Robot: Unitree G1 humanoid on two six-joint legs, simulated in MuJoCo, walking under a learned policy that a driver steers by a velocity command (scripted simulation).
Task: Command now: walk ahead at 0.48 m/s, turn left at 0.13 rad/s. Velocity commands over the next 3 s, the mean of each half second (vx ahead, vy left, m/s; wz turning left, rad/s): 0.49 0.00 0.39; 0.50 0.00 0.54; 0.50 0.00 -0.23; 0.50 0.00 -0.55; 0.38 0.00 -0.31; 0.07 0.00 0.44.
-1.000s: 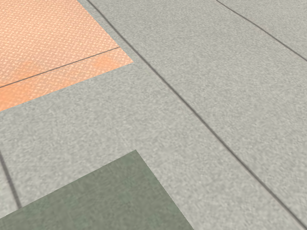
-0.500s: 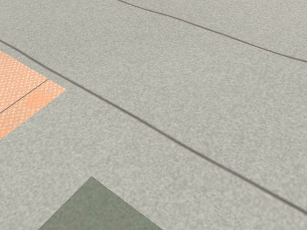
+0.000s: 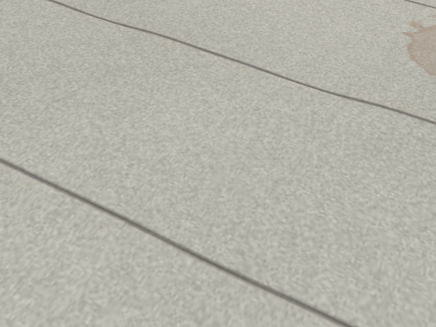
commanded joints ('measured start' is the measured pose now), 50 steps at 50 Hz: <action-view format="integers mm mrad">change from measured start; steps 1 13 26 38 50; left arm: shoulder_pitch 34 -254 23 145 91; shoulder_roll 48 71 62 128 56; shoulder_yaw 4 -12 17 35 12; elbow -58 -170 -60 32 -54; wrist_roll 14 -17 -26 -21 5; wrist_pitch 1 -15 -63 -29 22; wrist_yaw -12 4 27 45 6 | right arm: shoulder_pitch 77 169 11 -290 1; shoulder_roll -89 -161 -45 -40 -82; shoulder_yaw -17 -52 -39 -10 -37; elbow -3 23 -80 -208 -81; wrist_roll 14 8 -18 -26 13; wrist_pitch -27 -3 70 62 9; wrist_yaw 2 -11 42 67 -5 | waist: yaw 21 -18 -15 24 33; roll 113 112 -58 -61 29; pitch -38 -20 -28 27 -74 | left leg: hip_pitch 134 109 -423 -286 132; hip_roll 247 220 139 66 237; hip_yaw -324 -332 -71 122 -251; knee -218 -95 713 210 -207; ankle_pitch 256 359 -37 14 412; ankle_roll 178 89 -31 51 205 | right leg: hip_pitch -161 63 326 469 -144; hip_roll -70 -17 -293 -295 -158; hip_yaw -1 -41 32 -255 -42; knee -56 -591 -948 -826 10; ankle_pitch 12 188 402 845 8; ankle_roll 37 72 -76 -35 82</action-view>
